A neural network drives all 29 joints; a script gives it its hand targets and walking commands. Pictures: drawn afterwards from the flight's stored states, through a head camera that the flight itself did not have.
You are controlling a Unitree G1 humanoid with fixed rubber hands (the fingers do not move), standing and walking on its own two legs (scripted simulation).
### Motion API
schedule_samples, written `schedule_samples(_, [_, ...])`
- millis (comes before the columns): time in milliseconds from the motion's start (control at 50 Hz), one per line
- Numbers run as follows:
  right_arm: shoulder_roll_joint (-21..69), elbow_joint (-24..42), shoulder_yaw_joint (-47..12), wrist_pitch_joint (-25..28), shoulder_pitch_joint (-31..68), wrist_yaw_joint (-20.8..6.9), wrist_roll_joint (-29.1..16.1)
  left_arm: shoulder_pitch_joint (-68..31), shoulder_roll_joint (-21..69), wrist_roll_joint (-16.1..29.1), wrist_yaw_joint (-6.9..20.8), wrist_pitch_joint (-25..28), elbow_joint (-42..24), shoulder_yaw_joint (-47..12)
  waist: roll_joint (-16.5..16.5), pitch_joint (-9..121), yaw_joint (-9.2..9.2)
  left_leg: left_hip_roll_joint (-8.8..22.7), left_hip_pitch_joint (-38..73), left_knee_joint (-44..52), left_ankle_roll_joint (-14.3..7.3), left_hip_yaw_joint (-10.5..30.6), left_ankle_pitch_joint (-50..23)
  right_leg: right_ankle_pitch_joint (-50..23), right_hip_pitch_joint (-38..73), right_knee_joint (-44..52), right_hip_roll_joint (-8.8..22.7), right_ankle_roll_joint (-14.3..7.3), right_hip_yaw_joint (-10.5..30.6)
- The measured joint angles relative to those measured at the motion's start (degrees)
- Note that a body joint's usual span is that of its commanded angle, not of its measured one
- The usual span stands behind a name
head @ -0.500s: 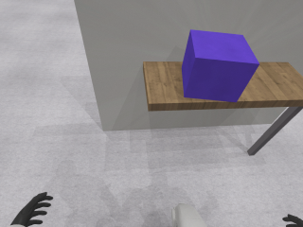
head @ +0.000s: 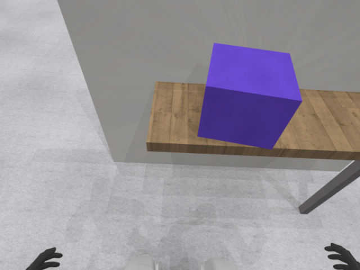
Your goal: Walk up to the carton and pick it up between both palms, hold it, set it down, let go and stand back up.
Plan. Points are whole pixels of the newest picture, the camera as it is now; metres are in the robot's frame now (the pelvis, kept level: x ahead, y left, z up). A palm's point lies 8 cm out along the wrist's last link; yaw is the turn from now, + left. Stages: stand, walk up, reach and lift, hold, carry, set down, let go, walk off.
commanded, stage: walk up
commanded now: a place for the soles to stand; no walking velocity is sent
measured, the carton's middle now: (242, 95) +0.63 -0.16 +0.01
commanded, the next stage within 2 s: none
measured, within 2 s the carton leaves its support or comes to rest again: neither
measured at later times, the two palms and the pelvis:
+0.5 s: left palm (136, 244) +0.17 +0.12 -0.05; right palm out of the picture +0.24 -0.52 -0.04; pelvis +0.09 -0.21 +0.01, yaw +2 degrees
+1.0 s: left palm (158, 222) +0.22 +0.08 -0.03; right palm out of the picture +0.29 -0.56 -0.05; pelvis +0.13 -0.26 +0.03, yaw +6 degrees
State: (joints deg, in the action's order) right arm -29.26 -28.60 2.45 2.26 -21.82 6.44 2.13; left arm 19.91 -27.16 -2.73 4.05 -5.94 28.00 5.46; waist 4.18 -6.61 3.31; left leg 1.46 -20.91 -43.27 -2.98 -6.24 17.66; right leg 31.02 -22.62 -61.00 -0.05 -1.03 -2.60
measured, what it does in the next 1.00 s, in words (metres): steps to the right: right foot, then left foot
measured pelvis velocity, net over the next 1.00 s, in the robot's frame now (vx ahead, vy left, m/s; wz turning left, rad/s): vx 0.13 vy -0.26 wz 0.11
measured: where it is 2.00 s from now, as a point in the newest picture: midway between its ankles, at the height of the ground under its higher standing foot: outside the picture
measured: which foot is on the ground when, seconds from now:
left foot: down 0.00-0.28, up 0.30-0.54, down 0.56-1.00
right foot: up 0.00-0.24, down 0.26-1.00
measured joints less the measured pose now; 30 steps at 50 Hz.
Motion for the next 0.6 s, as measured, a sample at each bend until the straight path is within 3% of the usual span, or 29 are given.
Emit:
schedule_samples(40, [-0.3, 0.1, 0.1, 0.4, -0.5, 0.3, 0.2, -0.5, -0.3, -0.2, 0.3, -0.4, -0.6, 0.0, 0.7, -0.1, -1.12, 1.5, 1.6, 1.2, 0.5, 0.6, 0.6, -1.3, -3.9, -6.6, -0.1, 0.8, 2.0])
schedule_samples(120, [-1.5, 0.6, 0.6, 1.3, -1.6, 0.0, 0.1, -2.1, -1.4, 0.1, 0.8, 0.0, -1.9, 0.6, 1.0, -0.3, -3.65, 5.1, 4.1, 3.9, 1.6, 2.6, 0.0, -6.1, -8.5, -8.6, 2.3, 1.5, 5.4])
schedule_samples(220, [-3.7, 1.5, 1.7, 0.9, -2.8, -0.6, 0.3, -4.5, -1.5, 0.7, 1.7, 0.4, -3.0, 0.9, -0.3, 0.6, -5.29, 9.6, 4.0, 2.5, 3.3, 5.3, 2.5, -9.1, -5.8, 7.4, 6.9, 0.3, 4.5])
schedule_samples(260, [-4.4, 1.7, 2.1, 0.2, -2.8, -0.9, 0.6, -4.5, -1.9, 1.0, 2.0, 1.0, -3.1, 1.0, -0.9, 1.3, -5.46, 11.4, 3.0, -0.6, 3.2, 6.4, 5.2, -11.4, -2.0, 15.0, 6.7, -0.3, 3.3])
schedule_samples(280, [-4.9, 1.3, 2.5, -0.2, -2.4, -1.0, 0.7, -4.7, -1.5, 1.1, 1.9, 1.5, -2.7, 1.0, -2.4, 1.0, -5.36, 12.9, 2.0, -3.5, 1.9, 8.0, 7.4, -12.5, -1.7, 14.6, 5.4, 1.5, 2.2])
schedule_samples(300, [-4.7, 0.5, 2.8, -0.8, -1.8, -1.1, 0.5, -4.8, -1.1, 1.1, 1.8, 1.8, -2.3, 0.6, -3.3, 0.7, -5.38, 12.6, 0.4, -8.2, 1.5, 9.8, 11.4, -11.7, -2.1, 12.4, 4.6, 2.5, 1.3])
schedule_samples(340, [-3.0, -1.1, 2.7, -2.1, -0.6, -0.5, -1.2, -4.5, 0.0, 1.8, 1.3, 2.3, -1.8, -0.4, -3.4, 0.6, -4.61, 8.0, -3.3, -18.3, 1.4, 11.8, 16.3, -9.5, -1.8, 10.7, 4.5, 2.0, 0.2])
schedule_samples(400, [-0.8, -1.8, 1.1, -1.8, 1.0, -0.4, -2.7, -3.2, 1.5, 2.0, 0.3, 2.3, -1.5, -1.6, -4.0, 0.0, -2.11, 2.6, -7.1, -24.8, 1.9, 9.4, 16.0, -10.4, 1.5, 15.0, 3.7, -0.1, -1.1])
schedule_samples(500, [1.4, -1.7, -0.9, -1.3, 2.6, -2.2, -2.2, -0.9, 0.9, 2.0, -1.8, 2.7, 0.6, -1.7, -3.5, 0.1, 0.48, -0.5, -4.5, -10.6, 2.0, 2.8, 9.5, -12.1, 5.5, 21.2, 2.1, -1.4, -3.0])
schedule_samples(560, [1.6, -2.0, -1.2, -1.4, 4.6, -3.5, -2.1, -0.4, 0.1, 2.8, -2.6, 3.4, 2.2, -2.2, -3.6, 0.1, -0.11, -1.6, 1.7, 3.9, 1.2, 2.7, 0.4, -11.0, 5.8, 20.6, 1.1, -1.9, -4.2])
schedule_samples(600, [2.1, -3.0, -1.2, -1.5, 6.4, -3.8, -1.9, -1.4, 0.0, 3.4, -2.8, 3.9, 4.0, -2.7, -2.5, -0.7, -1.1, -2.4, 3.1, 6.2, 1.0, 3.3, -4.1, -9.9, 6.6, 19.9, 1.7, -1.8, -4.8])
